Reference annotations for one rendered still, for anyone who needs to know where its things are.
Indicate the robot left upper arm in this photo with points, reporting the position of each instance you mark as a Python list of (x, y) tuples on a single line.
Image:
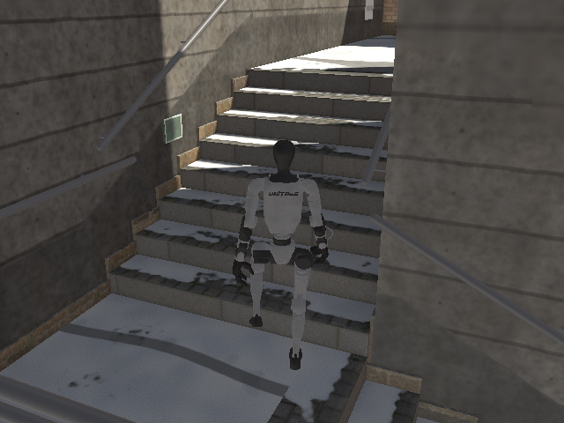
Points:
[(254, 187)]

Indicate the right robot forearm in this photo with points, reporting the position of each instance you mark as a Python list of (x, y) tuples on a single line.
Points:
[(320, 235)]

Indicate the right robot hand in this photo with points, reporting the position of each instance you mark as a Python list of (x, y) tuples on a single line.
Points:
[(316, 251)]

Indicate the robot right thigh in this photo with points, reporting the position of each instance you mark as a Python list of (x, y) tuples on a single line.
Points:
[(302, 268)]

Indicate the left robot foot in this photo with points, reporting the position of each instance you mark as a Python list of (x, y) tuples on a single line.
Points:
[(256, 321)]

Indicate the robot right upper arm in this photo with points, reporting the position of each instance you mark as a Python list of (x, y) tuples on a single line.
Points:
[(314, 202)]

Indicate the left robot forearm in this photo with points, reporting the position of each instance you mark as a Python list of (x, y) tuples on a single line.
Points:
[(243, 242)]

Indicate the left robot hand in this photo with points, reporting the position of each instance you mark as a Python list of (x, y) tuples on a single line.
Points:
[(237, 271)]

